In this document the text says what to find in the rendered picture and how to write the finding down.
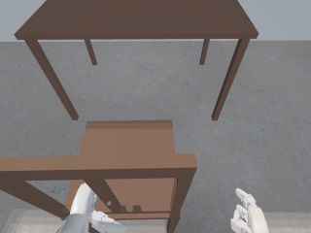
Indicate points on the left robot hand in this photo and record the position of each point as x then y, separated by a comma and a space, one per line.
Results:
84, 199

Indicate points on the chair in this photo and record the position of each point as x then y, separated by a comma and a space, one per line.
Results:
131, 163

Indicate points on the right robot hand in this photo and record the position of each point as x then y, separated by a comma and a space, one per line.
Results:
254, 220

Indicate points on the left robot forearm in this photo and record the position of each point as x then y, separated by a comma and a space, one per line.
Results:
74, 223

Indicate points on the table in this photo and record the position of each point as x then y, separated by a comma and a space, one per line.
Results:
138, 20

